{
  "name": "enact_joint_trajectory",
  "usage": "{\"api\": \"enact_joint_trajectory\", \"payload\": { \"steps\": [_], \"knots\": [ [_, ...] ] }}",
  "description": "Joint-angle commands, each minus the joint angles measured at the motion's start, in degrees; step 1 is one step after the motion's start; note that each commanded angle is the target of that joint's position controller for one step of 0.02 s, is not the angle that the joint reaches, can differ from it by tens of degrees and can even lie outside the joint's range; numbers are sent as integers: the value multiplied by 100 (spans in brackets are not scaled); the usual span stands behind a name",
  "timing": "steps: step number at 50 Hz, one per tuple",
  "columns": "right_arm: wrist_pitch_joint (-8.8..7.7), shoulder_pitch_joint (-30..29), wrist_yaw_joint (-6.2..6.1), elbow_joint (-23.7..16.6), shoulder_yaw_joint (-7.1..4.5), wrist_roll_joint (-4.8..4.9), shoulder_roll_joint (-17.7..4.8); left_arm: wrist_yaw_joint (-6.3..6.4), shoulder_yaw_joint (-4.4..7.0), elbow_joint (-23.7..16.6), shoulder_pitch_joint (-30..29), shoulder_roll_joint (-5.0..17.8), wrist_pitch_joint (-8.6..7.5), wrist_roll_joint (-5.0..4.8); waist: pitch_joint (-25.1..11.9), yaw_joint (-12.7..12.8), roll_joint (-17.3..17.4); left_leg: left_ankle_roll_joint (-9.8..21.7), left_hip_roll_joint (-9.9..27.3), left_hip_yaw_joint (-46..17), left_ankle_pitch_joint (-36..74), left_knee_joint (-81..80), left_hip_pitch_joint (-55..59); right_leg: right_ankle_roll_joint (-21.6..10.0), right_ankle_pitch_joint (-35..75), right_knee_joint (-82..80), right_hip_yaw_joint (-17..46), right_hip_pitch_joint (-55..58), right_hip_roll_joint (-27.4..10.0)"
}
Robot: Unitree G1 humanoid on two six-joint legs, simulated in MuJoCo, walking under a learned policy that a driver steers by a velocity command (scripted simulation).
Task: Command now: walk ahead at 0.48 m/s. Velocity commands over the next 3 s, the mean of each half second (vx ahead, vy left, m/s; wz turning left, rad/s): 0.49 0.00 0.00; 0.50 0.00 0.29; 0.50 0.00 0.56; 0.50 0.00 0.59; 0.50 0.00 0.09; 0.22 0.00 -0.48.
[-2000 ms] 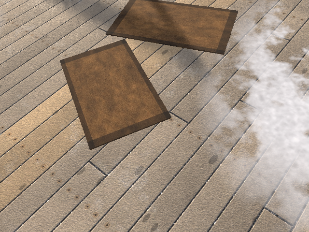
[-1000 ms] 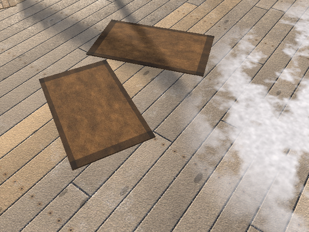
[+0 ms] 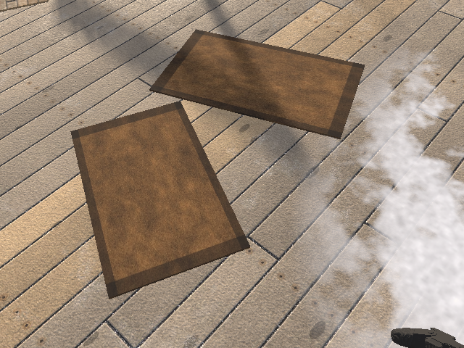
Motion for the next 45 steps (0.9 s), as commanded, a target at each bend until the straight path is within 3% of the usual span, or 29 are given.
{"api": "enact_joint_trajectory", "payload": {
  "steps": [1, 2, 3, 4, 5, 6, 7, 8, 9, 10, 12, 14, 17, 21, 26, 29, 30, 31, 32, 33, 34, 35, 36, 37, 38, 41, 45],
  "knots": [
    [-132, -466, 66, -530, -152, 8, -581, 50, 270, -196, -37, 1092, 16, -15, 380, -335, -742, 244, -130, 19, -329, -255, 191, -710, 3236, 277, 540, -131, -1737],
    [-124, -164, 53, -464, -212, 5, -712, 54, 297, -215, -101, 1177, 52, 21, 97, -511, -864, 343, -301, 146, -572, -203, 676, -653, 4252, 710, 509, -15, -1717],
    [-108, 544, 16, -274, -322, 11, -899, 56, 299, -234, -189, 1198, 113, 61, -387, -895, -912, 494, -513, 323, -669, -236, 1596, -557, 5209, 1604, 366, -62, -1550],
    [-79, 1520, -50, -12, -439, 9, -1143, 67, 246, -288, -192, 1105, 147, 102, -1041, -1326, -825, 690, -342, 162, -568, -130, 3131, -378, 5018, 2888, 208, -778, -1289],
    [-60, 2346, -101, 135, -568, -164, -1703, 16, 62, -437, 465, 487, 84, 158, -2083, -1184, 340, 1464, 1188, -2060, -1096, -73, 5599, -68, 2697, 5194, 40, -2959, -607],
    [-44, 2531, -61, 258, -510, -95, -1471, -34, -58, -267, 745, 181, -54, 64, -2819, -1083, 1295, 1978, 1936, -4461, -2265, -1264, 6333, 80, -1295, 6600, 664, -4143, 183],
    [-51, 2124, -64, 239, -391, -46, -1099, -69, 126, -410, 155, 871, -179, -122, -1870, -1124, 823, 1633, 1722, -4058, -2819, -1580, 5632, -43, -1201, 7075, 1013, -4793, -200],
    [-46, 1649, -87, 149, -340, -57, -923, -72, 157, -615, -460, 1027, -244, -213, -1063, -1005, 412, 1410, 1534, -3148, -2593, -1689, 4682, -127, -724, 6953, 794, -4914, -508],
    [-67, 1249, -77, 117, -302, -97, -822, -39, 151, -686, -752, 961, -256, -147, -539, -789, -83, 1300, 1322, -2481, -1953, -1888, 3705, -121, -226, 6538, 650, -4717, -790],
    [-111, 1017, -60, 87, -260, -158, -663, -5, 194, -670, -759, 937, -203, -51, -361, -574, -46, 1201, 1079, -2004, -1451, -2040, 3119, -117, 82, 6169, 665, -4372, -1002],
    [-165, 921, -33, 144, -259, -167, -619, 10, 165, -570, -466, 688, -58, -4, -303, -345, 107, 1254, 877, -1548, -1087, -2361, 2554, -47, 320, 5903, 645, -3915, -1126],
    [-222, 1032, -38, 268, -280, -129, -711, 35, 157, -624, -575, 618, 39, 28, -113, -288, 73, 1336, 839, -1196, -794, -2564, 2302, 65, 524, 5549, 576, -4056, -1196],
    [-189, 1321, -133, 421, -317, -119, -875, 47, 163, -872, -1272, 645, 31, 94, 120, -449, -34, 1320, 782, -899, -506, -2692, 2493, 232, 1408, 4606, 529, -4651, -1243],
    [-104, 1683, -219, 565, -320, -56, -999, -42, 93, -1075, -2092, 477, -82, 69, 213, -758, -70, 1060, 573, -434, -362, -2670, 2722, 232, 2542, 3050, 259, -4433, -992],
    [50, 2213, -243, 845, -329, -15, -1057, -218, 58, -1404, -2897, 507, -159, -8, 347, -1014, -42, 1032, 935, -518, -203, -2292, 3737, 104, 2279, 2231, 213, -4646, -791],
    [148, 2200, -283, 901, -368, 6, -1138, -299, 110, -1482, -2815, 684, -202, -3, 204, -807, 95, 894, 1144, -679, 566, -1804, 4195, -107, 1589, 1959, 207, -4281, -646],
    [173, 2104, -290, 885, -378, 7, -1191, -291, 173, -1418, -2483, 809, -218, 4, 10, -576, 180, 831, 1087, -685, 1346, -1416, 4181, -194, 1390, 1870, 105, -3721, -490],
    [202, 1979, -291, 852, -351, -7, -1151, -255, 297, -1196, -1701, 1024, -233, 13, -463, -143, 137, 703, 818, -523, 2019, -549, 3957, -346, 1503, 1692, -28, -2594, -339],
    [186, 1919, -293, 710, -252, -81, -942, -190, 430, -951, -618, 1391, -234, 90, -1326, 292, -80, 518, 503, -335, 1305, 882, 2966, -652, 1719, 2028, 509, -769, -931],
    [69, 2593, -248, 587, -40, -90, -228, -143, 590, -823, 32, 1984, -178, 179, -2264, 146, -1409, 57, -462, 58, -1352, 3172, 498, -1484, 968, 1863, 2955, 1667, -2487],
    [-41, 2548, -232, 710, -95, 27, -499, -143, 451, -813, 121, 1454, -146, 147, -2579, 270, -1539, 58, -603, -794, -3644, 4037, -219, -1614, 395, 1125, 4164, 1726, -2783],
    [-78, 2044, -231, 578, -255, 199, -1016, -125, 343, -854, -314, 1131, -143, 114, -1550, 230, -1165, 116, -274, -880, -3329, 4335, -654, -1269, 228, 975, 3243, 931, -2572],
    [-74, 1722, -255, 494, -267, 201, -1006, -118, 286, -914, -769, 953, -146, 95, -984, 47, -897, 115, 34, -695, -2793, 4141, -592, -1065, 467, 804, 2442, 91, -2338],
    [-28, 1565, -285, 477, -287, 128, -916, -137, 233, -909, -1121, 757, -163, 92, -538, -115, -734, 75, 203, -637, -2408, 3803, -412, -950, 736, 537, 1879, -638, -2095],
    [63, 1667, -304, 517, -327, 89, -828, -150, 199, -903, -1348, 631, -208, 127, -321, -315, -863, 51, 365, -670, -2103, 3556, -70, -830, 936, 301, 1383, -1150, -1880],
    [283, 1839, -298, 514, -307, 84, -478, -165, 253, -778, -1537, 691, -309, 182, -91, -560, -808, -47, 442, -627, -1660, 3402, 213, -877, 1644, -88, 557, -1774, -1748],
    [308, 1325, -269, 244, -325, 24, -436, -59, 323, -604, -1412, 864, -296, 203, 116, -502, -638, -125, 436, -648, -639, 2349, -244, -865, 2116, -211, -179, -1578, -1676]
  ]
}}
Next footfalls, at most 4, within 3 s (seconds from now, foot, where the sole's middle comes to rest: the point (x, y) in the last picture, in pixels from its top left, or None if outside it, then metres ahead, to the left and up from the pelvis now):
0.08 left None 0.25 0.12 -0.77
0.64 right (307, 321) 0.55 -0.12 -0.77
1.18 left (216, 240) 0.80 0.17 -0.77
1.66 right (240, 160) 1.14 0.12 -0.77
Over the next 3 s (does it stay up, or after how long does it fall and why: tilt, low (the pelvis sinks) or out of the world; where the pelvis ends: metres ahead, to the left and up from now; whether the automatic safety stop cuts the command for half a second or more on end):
stays up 1.38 0.58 0.00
